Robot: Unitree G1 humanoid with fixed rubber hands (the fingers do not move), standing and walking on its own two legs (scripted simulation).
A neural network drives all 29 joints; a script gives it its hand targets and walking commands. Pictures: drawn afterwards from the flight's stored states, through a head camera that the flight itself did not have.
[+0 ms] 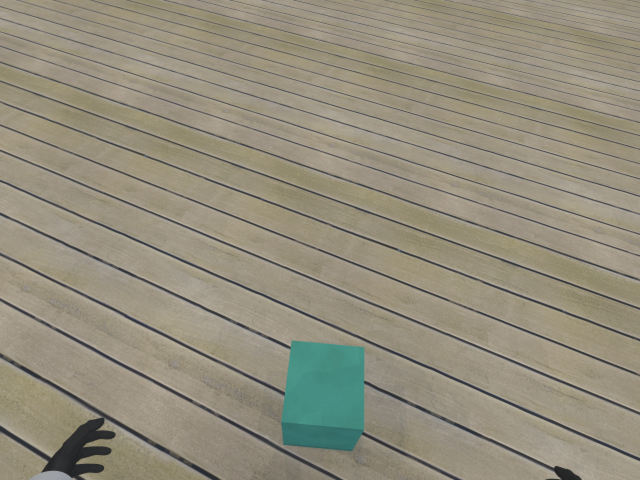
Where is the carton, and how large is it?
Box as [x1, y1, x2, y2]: [281, 341, 363, 450]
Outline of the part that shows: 292,341 281,420 283,444 351,450 363,430 363,347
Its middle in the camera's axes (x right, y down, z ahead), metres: +0.01 +0.44 +1.09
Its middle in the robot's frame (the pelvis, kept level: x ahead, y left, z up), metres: +0.41 -0.03 -0.65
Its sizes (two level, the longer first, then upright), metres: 0.210 0.200 0.250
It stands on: the floor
